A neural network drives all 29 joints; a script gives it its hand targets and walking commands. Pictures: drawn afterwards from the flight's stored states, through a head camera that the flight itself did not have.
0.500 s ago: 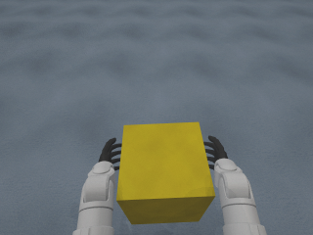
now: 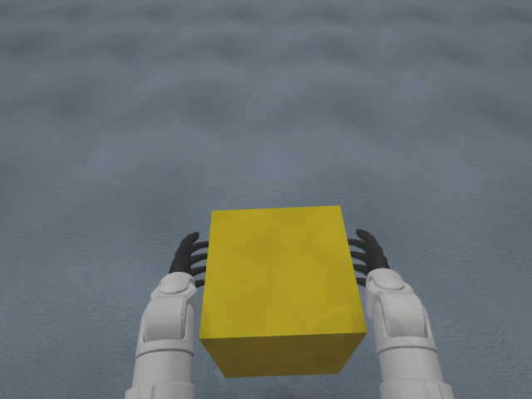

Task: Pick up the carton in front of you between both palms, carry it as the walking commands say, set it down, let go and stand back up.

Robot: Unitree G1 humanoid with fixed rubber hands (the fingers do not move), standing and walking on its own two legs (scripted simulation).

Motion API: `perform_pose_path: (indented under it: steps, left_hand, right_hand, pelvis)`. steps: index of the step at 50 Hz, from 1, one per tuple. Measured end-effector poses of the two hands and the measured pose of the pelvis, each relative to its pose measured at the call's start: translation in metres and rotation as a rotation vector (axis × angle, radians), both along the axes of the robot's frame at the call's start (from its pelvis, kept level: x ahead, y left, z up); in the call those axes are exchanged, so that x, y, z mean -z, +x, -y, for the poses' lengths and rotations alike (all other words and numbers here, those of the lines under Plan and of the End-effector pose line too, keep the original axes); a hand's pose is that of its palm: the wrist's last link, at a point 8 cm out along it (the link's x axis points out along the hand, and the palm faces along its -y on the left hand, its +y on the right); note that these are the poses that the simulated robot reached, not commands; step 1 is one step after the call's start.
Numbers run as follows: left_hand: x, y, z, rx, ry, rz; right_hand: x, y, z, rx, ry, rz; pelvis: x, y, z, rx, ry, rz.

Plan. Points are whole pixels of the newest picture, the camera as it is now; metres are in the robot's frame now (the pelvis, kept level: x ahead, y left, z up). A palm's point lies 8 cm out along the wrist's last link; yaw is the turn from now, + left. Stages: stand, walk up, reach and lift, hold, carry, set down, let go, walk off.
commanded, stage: hold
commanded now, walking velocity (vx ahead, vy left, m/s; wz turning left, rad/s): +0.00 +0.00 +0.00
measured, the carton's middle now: (279, 297) +0.29 +0.00 -0.05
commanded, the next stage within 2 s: set down in 0.64 s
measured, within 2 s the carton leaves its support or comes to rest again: neither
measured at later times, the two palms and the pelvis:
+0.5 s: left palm (173, 298) +0.25 +0.15 +0.05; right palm (368, 262) +0.30 -0.14 +0.04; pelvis -0.01 -0.05 +0.01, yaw +11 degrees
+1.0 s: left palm (185, 285) +0.29 +0.15 +0.01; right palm (357, 253) +0.35 -0.14 +0.00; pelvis -0.01 -0.05 +0.00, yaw +11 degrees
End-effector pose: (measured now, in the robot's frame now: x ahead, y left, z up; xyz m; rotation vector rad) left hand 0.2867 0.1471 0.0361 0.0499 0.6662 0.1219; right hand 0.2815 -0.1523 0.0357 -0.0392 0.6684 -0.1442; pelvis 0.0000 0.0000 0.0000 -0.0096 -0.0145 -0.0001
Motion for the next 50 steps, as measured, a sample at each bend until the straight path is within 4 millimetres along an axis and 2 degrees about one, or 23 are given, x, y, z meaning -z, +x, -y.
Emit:
perform_pose_path:
  steps: [4,11,17,28,39,45,50]
  left_hand:
    - [-0.001,-0.011,-0.008,-0.022,0.015,-0.006]
    - [-0.004,-0.035,-0.027,-0.150,0.011,-0.001]
    - [-0.011,-0.040,-0.023,-0.195,0.013,0.005]
    - [-0.015,-0.036,0.001,-0.197,0.025,-0.003]
    - [-0.016,-0.028,0.004,-0.217,0.020,-0.006]
    - [-0.001,-0.011,0.001,-0.229,0.003,-0.031]
    - [0.028,0.006,-0.002,-0.217,0.012,-0.054]
  right_hand:
    - [0.000,-0.002,-0.008,-0.039,-0.009,-0.007]
    - [-0.003,0.011,-0.030,-0.161,-0.006,-0.001]
    - [-0.007,0.018,-0.028,-0.201,0.003,0.005]
    - [-0.008,0.022,-0.004,-0.200,0.018,-0.002]
    - [-0.009,0.036,-0.002,-0.205,0.041,-0.007]
    - [0.007,0.052,-0.006,-0.176,0.070,-0.036]
    - [0.037,0.067,-0.008,-0.180,0.058,-0.057]
  pelvis:
    - [-0.006,-0.002,0.002,-0.061,0.000,0.054]
    - [-0.009,-0.005,0.015,-0.129,0.011,0.088]
    - [-0.009,-0.007,0.030,-0.167,0.013,0.101]
    - [-0.009,-0.005,0.055,-0.189,0.018,0.099]
    - [-0.008,0.000,0.063,-0.204,0.016,0.104]
    - [-0.003,-0.003,0.059,-0.206,0.010,0.077]
    - [0.005,-0.009,0.052,-0.194,0.005,-0.008]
